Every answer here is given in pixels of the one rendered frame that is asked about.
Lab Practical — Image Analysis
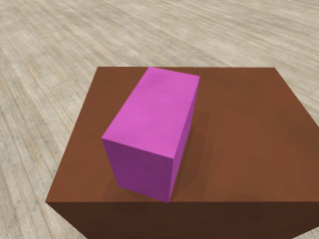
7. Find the pedestal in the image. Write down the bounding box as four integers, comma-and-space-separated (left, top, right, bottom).
45, 67, 319, 239

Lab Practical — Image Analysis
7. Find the carton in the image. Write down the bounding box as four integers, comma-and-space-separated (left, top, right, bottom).
102, 67, 200, 203

